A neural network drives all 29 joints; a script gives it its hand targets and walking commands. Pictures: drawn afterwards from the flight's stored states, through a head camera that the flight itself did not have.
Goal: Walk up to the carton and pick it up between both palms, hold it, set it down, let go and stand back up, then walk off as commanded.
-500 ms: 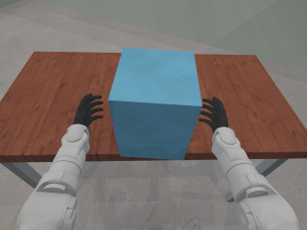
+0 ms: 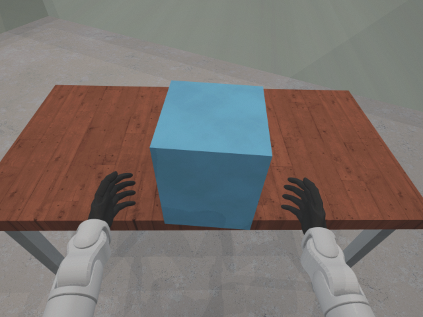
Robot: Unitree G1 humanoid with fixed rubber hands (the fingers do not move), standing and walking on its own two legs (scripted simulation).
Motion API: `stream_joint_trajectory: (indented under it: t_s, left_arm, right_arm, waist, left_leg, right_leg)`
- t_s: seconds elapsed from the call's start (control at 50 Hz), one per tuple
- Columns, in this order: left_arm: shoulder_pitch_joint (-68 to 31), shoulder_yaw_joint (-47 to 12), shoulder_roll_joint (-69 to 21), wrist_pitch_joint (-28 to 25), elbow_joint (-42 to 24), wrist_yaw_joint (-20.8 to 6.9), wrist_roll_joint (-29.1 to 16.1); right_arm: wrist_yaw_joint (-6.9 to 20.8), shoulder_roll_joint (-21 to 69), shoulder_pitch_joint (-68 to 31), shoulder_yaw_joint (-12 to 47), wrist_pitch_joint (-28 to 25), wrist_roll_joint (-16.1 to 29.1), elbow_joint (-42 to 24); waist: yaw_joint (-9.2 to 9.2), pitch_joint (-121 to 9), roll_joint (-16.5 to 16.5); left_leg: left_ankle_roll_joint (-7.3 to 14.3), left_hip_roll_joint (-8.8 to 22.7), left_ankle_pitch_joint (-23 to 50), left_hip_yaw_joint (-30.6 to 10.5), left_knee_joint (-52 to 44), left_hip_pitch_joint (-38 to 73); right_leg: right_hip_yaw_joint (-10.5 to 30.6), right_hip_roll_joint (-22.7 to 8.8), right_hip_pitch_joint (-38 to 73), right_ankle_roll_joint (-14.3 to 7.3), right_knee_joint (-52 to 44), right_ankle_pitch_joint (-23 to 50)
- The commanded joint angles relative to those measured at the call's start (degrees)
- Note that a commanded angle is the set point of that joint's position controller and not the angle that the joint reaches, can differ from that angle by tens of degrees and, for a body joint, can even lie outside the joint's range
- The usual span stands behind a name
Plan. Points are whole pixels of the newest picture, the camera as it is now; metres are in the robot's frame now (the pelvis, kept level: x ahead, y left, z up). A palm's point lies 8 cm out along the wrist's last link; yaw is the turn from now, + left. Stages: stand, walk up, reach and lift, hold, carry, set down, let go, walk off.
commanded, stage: set down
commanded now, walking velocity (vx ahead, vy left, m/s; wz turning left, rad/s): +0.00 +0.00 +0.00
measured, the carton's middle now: (211, 157) +0.46 +0.02 +0.05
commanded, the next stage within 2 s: none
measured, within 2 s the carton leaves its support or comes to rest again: neither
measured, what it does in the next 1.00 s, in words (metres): stands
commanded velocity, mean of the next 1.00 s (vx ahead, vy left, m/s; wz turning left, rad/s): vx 0.00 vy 0.00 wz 0.00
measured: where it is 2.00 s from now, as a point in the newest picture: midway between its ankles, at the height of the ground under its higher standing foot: outside the picture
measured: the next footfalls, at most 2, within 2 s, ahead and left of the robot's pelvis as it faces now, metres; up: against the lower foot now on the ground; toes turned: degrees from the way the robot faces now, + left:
none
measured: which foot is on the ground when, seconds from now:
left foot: down 0.00-1.00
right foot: down 0.00-1.00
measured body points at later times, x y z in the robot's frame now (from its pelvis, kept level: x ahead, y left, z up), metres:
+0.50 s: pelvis +0.01 +0.00 +0.00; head +0.00 +0.02 +0.45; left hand +0.24 +0.23 +0.05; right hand +0.23 -0.18 +0.06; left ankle +0.02 +0.12 -0.74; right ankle +0.01 -0.09 -0.74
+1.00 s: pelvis +0.02 +0.00 +0.00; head +0.03 +0.01 +0.45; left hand +0.22 +0.23 +0.03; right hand +0.22 -0.18 +0.02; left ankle +0.02 +0.12 -0.74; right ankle +0.01 -0.09 -0.74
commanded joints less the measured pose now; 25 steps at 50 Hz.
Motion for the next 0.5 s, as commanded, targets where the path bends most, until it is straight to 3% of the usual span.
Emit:
stream_joint_trajectory:
  t_s: [0.0,0.02,0.04,0.06,0.08,0.1,0.12,0.14,0.16,0.18,0.2,0.22,0.24,0.26,0.28,0.3,0.32,0.34,0.36,0.38,0.4,0.42,0.44,0.46,0.48]
  left_arm:
    - [-16.96,2.79,8.38,-1.57,-15.36,0.6,-0.13]
    - [-13.75,2.38,7.81,-1.74,-15.63,0.11,-1.24]
    - [-15.87,2.19,8.62,-1.85,-18.77,0.1,-1.69]
    - [-5.16,2.99,7.12,-1.03,-23.5,-0.01,-1.14]
    - [-4.09,3.48,7.0,-0.94,-26.74,-0.18,-0.56]
    - [0.63,3.93,7.71,-0.15,-27.13,-1.07,-0.72]
    - [1.69,3.5,7.2,0.41,-29.12,-1.38,-0.78]
    - [1.5,3.57,7.07,0.32,-25.41,-1.84,-0.55]
    - [3.37,3.32,6.96,0.74,-28.55,-1.74,-0.26]
    - [8.39,3.61,6.12,1.38,-27.88,-1.95,0.52]
    - [9.28,2.64,6.18,2.62,-31.79,-2.14,0.31]
    - [9.09,3.04,5.91,2.58,-30.28,-2.2,0.55]
    - [3.53,2.49,6.86,2.75,-29.43,-1.59,-0.29]
    - [5.8,2.24,7.09,2.5,-31.06,-1.29,-0.28]
    - [15.37,2.55,7.01,2.37,-35.84,-1.07,-0.73]
    - [4.29,1.89,8.67,1.67,-33.42,-1.03,-3.03]
    - [6.52,1.77,8.7,0.52,-36.38,-0.39,-2.86]
    - [14.47,0.53,7.84,0.05,-38.06,-0.23,-3.08]
    - [8.9,2.84,9.55,0.11,-32.08,-0.2,-2.74]
    - [15.51,1.3,8.36,-0.04,-34.69,-0.47,-2.91]
    - [13.42,0.65,7.94,0.08,-38.33,0.02,-2.59]
    - [14.33,1.29,8.37,-0.13,-34.18,0.02,-2.41]
    - [10.12,1.44,9.88,-1.05,-35.85,0.07,-2.86]
    - [21.0,1.28,9.57,-1.28,-41.04,0.54,-2.27]
    - [16.55,0.82,10.32,-1.15,-40.27,0.53,-2.7]
  right_arm:
    - [0.36,-4.47,-13.74,-2.62,-1.76,-1.31,-16.43]
    - [-0.03,-4.34,-10.77,-3.07,-1.54,-1.43,-18.04]
    - [-0.03,-4.1,-12.25,-1.95,-1.59,-1.35,-21.36]
    - [0.08,-4.49,-3.81,-0.89,-1.79,0.18,-23.71]
    - [-0.1,-4.63,-1.56,-1.44,-1.56,-0.08,-23.66]
    - [-0.41,-4.1,2.97,1.24,-1.25,0.99,-24.58]
    - [-0.35,-5.25,3.69,-0.53,-1.75,0.86,-27.08]
    - [-0.59,-4.89,5.34,-0.16,-0.93,0.12,-24.21]
    - [-0.52,-5.4,5.81,-0.22,-1.03,1.03,-27.28]
    - [-0.62,-6.12,11.97,-0.24,-0.59,1.07,-25.22]
    - [-1.0,-7.03,12.47,-0.28,-0.87,1.83,-28.71]
    - [-0.68,-6.18,11.87,0.12,0.05,1.38,-28.41]
    - [-0.46,-7.06,6.73,-2.42,0.81,0.22,-29.35]
    - [-0.15,-6.45,9.64,-2.45,0.87,0.15,-31.76]
    - [-0.21,-6.11,18.42,-0.95,-0.13,-0.02,-36.71]
    - [-0.17,-5.7,7.46,-2.15,0.79,-0.82,-35.46]
    - [0.03,-3.25,9.26,-0.41,-0.11,-1.15,-40.0]
    - [0.51,-4.08,16.41,0.33,-0.05,-0.87,-40.58]
    - [0.64,-3.6,11.98,0.42,0.61,-1.55,-39.43]
    - [0.79,-3.09,19.39,0.16,1.0,-1.44,-39.85]
    - [1.35,-3.41,17.14,-0.47,1.1,-0.58,-41.31]
    - [1.71,-3.24,19.61,0.38,1.64,-1.38,-37.86]
    - [1.85,-3.23,16.6,-0.39,1.74,-1.76,-39.51]
    - [2.31,-3.06,27.56,0.54,1.08,-0.97,-40.32]
    - [2.22,-3.92,22.69,-0.33,1.2,-1.6,-40.83]
  waist:
    - [0.42,-18.95,6.87]
    - [-0.17,-18.46,4.57]
    - [-0.17,-21.6,4.63]
    - [0.75,-22.01,4.03]
    - [0.5,-22.57,5.98]
    - [0.91,-22.44,3.37]
    - [0.1,-21.9,3.6]
    - [0.23,-18.72,3.15]
    - [0.29,-17.82,3.8]
    - [0.29,-13.11,5.69]
    - [-0.59,-12.79,5.01]
    - [0.51,-9.47,4.55]
    - [-0.22,-8.27,5.54]
    - [-0.16,-6.41,5.66]
    - [0.86,-8.33,3.06]
    - [0.33,-8.28,3.89]
    - [1.7,-9.76,2.81]
    - [1.58,-6.2,1.89]
    - [3.32,-4.7,2.67]
    - [2.11,-5.26,1.85]
    - [1.89,-6.77,3.86]
    - [2.86,-5.42,4.35]
    - [3.06,-7.8,5.4]
    - [3.45,-7.89,4.73]
    - [2.99,-7.56,5.7]
  left_leg:
    - [-0.05,-1.51,7.41,1.03,-2.53,4.41]
    - [0.3,-1.67,8.18,0.79,-2.69,4.79]
    - [0.32,-1.6,9.35,0.72,-1.97,4.41]
    - [0.05,-1.36,15.6,0.4,-1.98,7.95]
    - [-0.92,-1.46,18.54,0.92,-1.34,9.79]
    - [-0.59,-1.88,23.03,0.51,-0.33,10.83]
    - [-0.85,-1.6,24.2,0.32,-0.41,11.21]
    - [-0.58,-2.29,22.71,0.32,-0.63,9.94]
    - [-0.8,-1.83,23.45,0.13,-1.14,10.49]
    - [-1.43,-1.95,22.21,-0.65,-1.73,10.84]
    - [-1.24,-1.79,22.06,-0.61,-1.75,12.39]
    - [-0.85,-1.78,17.01,-0.2,-2.81,10.62]
    - [-1.0,-1.46,13.22,0.03,-3.74,8.91]
    - [-0.82,-1.3,11.75,0.14,-4.39,8.85]
    - [-0.27,-1.04,15.59,0.16,-4.28,11.49]
    - [-0.05,-1.44,10.09,0.82,-4.07,7.42]
    - [-0.19,-1.49,12.58,0.82,-3.94,6.8]
    - [0.29,-1.02,12.11,0.31,-4.91,9.17]
    - [0.58,-1.26,8.84,1.2,-5.24,5.31]
    - [0.57,-1.1,8.89,0.6,-5.56,8.51]
    - [-0.21,-0.5,10.67,0.51,-5.64,9.43]
    - [0.03,-0.5,8.2,0.3,-6.02,8.01]
    - [-0.36,-0.5,6.81,0.66,-5.96,6.56]
    - [-0.45,0.02,10.66,0.32,-6.38,10.95]
    - [-0.52,-0.22,11.29,0.52,-5.43,9.87]
  right_leg:
    - [3.38,-1.45,5.44,2.12,-3.27,3.86]
    - [3.3,-1.54,5.66,2.68,-3.28,5.67]
    - [3.22,-1.63,6.89,2.77,-2.56,6.66]
    - [2.89,-0.83,10.03,2.46,-2.53,13.18]
    - [2.99,-0.71,9.82,2.63,-2.41,16.22]
    - [3.23,-0.58,10.98,2.86,-2.38,20.97]
    - [2.73,-0.15,10.27,2.85,-2.19,22.14]
    - [3.68,-1.14,10.05,3.17,-2.61,23.01]
    - [3.38,-0.61,9.62,2.77,-2.36,22.36]
    - [3.26,-0.93,8.71,2.44,-3.36,20.17]
    - [3.13,-0.88,8.13,2.41,-3.9,20.54]
    - [3.52,-1.08,6.3,2.14,-4.96,14.09]
    - [3.1,-1.25,4.06,2.0,-5.25,8.83]
    - [2.97,-1.21,3.53,1.35,-5.79,6.84]
    - [2.93,-0.99,6.27,1.48,-6.1,11.66]
    - [4.37,-1.96,2.9,1.83,-5.84,5.77]
    - [3.78,-1.67,4.52,1.92,-5.26,7.89]
    - [3.62,-1.58,3.83,1.34,-6.44,7.96]
    - [4.6,-2.32,1.87,1.59,-6.53,3.17]
    - [4.6,-2.35,3.88,1.4,-6.89,4.11]
    - [3.87,-1.73,2.87,0.97,-6.55,4.18]
    - [4.26,-2.44,2.23,0.89,-7.18,1.72]
    - [4.46,-2.47,2.14,0.66,-6.53,-0.63]
    - [3.63,-2.17,4.51,0.61,-7.44,4.0]
    - [4.35,-2.35,2.65,0.41,-6.91,3.71]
